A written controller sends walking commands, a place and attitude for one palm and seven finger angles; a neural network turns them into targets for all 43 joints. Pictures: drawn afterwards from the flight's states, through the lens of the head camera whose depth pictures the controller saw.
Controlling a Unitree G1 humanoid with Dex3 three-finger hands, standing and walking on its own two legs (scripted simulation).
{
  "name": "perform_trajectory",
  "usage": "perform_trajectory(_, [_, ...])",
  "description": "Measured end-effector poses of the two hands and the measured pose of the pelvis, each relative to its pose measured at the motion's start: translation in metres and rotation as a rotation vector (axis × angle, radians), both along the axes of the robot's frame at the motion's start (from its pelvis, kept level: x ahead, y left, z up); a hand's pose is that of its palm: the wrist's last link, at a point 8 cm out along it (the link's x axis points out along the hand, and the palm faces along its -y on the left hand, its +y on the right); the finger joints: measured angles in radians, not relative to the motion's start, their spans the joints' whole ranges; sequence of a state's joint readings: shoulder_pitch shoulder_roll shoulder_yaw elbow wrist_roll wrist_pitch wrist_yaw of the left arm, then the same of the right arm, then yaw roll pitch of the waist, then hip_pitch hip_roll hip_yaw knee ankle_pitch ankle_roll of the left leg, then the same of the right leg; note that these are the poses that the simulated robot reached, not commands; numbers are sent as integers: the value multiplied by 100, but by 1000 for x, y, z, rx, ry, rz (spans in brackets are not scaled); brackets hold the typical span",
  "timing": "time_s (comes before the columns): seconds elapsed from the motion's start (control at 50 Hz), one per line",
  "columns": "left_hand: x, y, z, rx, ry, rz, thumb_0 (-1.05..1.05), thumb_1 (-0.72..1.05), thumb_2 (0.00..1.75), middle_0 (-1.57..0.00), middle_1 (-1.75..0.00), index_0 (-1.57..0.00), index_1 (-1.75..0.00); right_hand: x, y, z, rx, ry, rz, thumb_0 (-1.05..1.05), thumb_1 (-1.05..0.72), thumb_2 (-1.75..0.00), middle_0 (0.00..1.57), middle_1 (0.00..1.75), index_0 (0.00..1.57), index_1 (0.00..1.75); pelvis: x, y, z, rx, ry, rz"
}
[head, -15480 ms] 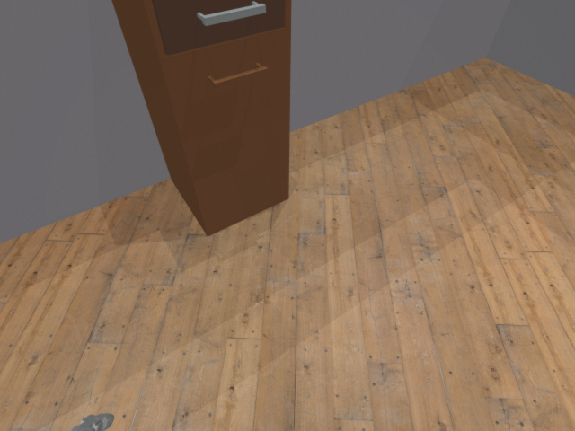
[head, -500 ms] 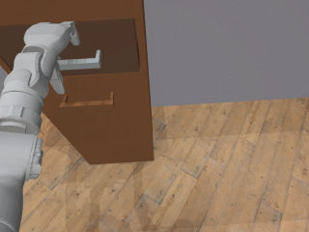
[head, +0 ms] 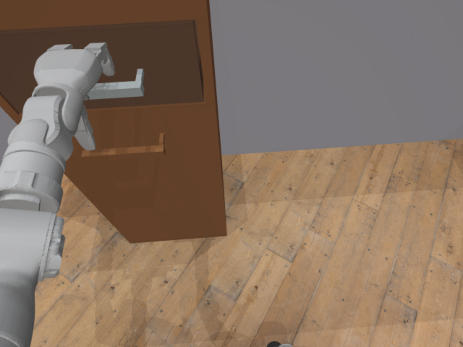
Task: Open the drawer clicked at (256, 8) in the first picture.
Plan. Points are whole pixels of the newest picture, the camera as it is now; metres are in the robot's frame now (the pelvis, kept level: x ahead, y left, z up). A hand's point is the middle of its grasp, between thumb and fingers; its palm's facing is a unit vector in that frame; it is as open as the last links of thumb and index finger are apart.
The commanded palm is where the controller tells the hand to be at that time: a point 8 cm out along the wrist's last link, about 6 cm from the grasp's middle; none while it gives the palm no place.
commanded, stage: lower the fingers behind the handle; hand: left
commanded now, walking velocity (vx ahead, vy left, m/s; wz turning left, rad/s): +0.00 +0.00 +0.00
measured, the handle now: (92, 84) +0.55 +0.24 +0.13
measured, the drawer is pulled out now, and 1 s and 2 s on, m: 0.00 0.00 0.01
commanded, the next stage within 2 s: close the thumb around the handle in 0.90 s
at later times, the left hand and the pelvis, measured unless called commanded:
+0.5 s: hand (90, 113) +0.50 +0.25 +0.10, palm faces -0.04 +0.01 -1.00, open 13.9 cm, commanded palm +0.49 +0.25 +0.16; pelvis +0.00 +0.00 +0.00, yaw +0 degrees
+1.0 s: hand (88, 114) +0.50 +0.25 +0.10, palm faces -0.03 +0.01 -1.00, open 13.8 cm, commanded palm +0.49 +0.25 +0.16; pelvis +0.00 +0.01 -0.01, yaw +0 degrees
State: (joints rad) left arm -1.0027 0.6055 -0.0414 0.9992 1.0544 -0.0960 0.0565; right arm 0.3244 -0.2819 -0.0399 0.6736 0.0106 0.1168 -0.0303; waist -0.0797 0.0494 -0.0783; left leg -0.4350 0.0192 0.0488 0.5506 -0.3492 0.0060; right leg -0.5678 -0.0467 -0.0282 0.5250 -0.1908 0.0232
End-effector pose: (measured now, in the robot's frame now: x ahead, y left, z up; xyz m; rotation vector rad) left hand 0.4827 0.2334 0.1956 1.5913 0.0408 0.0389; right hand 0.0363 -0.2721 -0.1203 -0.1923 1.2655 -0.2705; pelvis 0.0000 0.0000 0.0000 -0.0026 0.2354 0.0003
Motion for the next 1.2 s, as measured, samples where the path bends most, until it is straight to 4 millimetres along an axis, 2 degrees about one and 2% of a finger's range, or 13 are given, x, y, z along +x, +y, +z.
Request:
perform_trajectory(0.24, [-1,-3,-18,-6,18,-7,0,-49,30,-32,-120,-32,-120,-12,1,-3,3,18,-16,1,-90,-90,20,30,21,30,-2,-1,-1,2,9,-8])
perform_trajectory(0.48, [2,9,-37,-3,43,22,0,-49,30,-32,-120,-32,-120,-21,-4,-1,-30,35,-20,1,-90,-90,20,30,21,30,-5,-1,-4,0,32,-5])
perform_trajectory(0.72, [4,11,-37,-8,24,10,0,-49,30,-33,-121,-34,-122,-33,-2,-1,-32,74,-31,1,-90,-90,20,30,21,30,-3,3,-6,-5,44,-4])
perform_trajectory(1.04, [1,13,-37,-13,26,3,0,-49,30,-32,-120,-32,-120,-25,10,-4,-7,52,-21,1,-90,-90,20,30,21,30,-2,7,-5,-6,35,-5])
perform_trajectory(1.12, [1,13,-37,-3,25,5,0,-44,32,-33,-121,-32,-120,-23,9,-4,-7,51,-17,1,-90,-90,20,30,21,30,-2,7,-6,-7,37,-1])
perform_trajectory(1.2, [2,9,-36,-7,20,-3,0,-32,37,-34,-122,-33,-122,-22,8,-4,-9,52,-13,1,-90,-90,20,30,21,30,-1,7,-5,-7,38,0])
